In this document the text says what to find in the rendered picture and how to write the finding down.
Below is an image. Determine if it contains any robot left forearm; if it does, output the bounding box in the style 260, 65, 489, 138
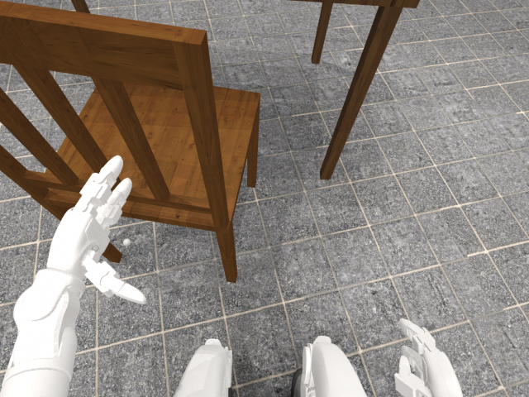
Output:
0, 268, 86, 397

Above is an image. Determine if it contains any robot right shin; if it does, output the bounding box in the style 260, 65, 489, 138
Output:
300, 336, 331, 397

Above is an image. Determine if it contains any robot left hand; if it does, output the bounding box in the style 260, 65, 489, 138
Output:
46, 155, 146, 304

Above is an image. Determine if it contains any robot right thigh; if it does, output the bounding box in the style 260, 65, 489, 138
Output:
302, 342, 367, 397

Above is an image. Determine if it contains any robot right hand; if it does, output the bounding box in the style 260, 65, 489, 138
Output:
394, 318, 463, 397

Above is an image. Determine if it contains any chair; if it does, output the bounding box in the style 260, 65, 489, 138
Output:
0, 1, 260, 283

